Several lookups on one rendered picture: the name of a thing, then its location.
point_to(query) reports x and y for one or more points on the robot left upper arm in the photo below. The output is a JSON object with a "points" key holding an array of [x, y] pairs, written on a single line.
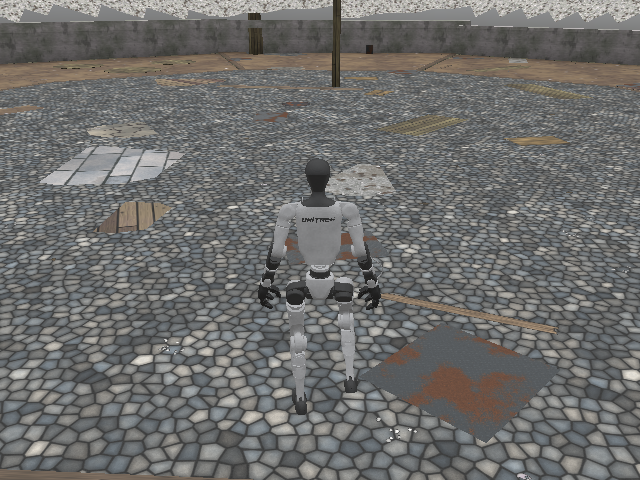
{"points": [[286, 213]]}

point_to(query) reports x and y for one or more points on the robot right upper arm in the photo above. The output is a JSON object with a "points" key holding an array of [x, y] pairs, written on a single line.
{"points": [[351, 212]]}

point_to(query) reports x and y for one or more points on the robot left thigh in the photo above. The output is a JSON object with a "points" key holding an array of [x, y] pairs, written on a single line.
{"points": [[295, 304]]}

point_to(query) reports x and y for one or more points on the robot left hand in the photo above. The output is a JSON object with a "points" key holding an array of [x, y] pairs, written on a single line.
{"points": [[263, 294]]}

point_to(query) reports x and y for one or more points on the robot right hand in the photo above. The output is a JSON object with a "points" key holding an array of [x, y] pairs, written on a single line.
{"points": [[374, 294]]}

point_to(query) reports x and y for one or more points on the right robot forearm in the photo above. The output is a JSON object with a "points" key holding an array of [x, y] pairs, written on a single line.
{"points": [[367, 269]]}

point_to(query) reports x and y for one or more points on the humanoid robot torso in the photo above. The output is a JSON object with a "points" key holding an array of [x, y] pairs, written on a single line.
{"points": [[319, 241]]}

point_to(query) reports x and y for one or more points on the left robot forearm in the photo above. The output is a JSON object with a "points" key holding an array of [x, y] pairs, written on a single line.
{"points": [[270, 269]]}

